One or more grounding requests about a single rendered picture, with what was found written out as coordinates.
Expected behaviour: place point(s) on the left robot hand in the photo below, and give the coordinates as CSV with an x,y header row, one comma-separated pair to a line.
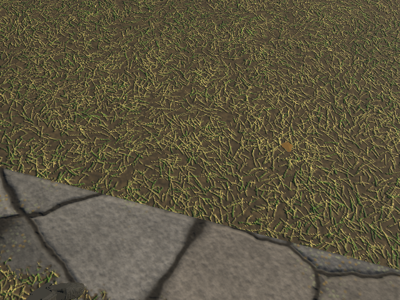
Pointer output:
x,y
62,291

